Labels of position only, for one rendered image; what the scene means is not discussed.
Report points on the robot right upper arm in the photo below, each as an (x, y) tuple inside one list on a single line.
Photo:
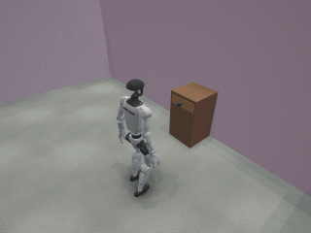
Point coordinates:
[(146, 115)]

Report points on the robot left upper arm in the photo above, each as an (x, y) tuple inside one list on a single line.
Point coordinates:
[(120, 114)]

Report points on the robot left hand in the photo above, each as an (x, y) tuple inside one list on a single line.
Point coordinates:
[(122, 135)]

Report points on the cabinet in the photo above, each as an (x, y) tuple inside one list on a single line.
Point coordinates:
[(191, 128)]

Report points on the drawer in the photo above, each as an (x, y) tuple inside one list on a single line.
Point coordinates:
[(186, 104)]

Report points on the left robot thigh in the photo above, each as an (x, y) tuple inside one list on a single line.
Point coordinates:
[(137, 154)]

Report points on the left robot forearm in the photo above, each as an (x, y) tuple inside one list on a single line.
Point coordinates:
[(121, 126)]

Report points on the right robot forearm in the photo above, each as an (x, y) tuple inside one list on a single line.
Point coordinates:
[(149, 143)]

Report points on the robot right hand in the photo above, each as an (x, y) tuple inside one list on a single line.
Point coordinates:
[(155, 159)]

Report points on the robot left shin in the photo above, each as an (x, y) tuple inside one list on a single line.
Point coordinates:
[(135, 165)]

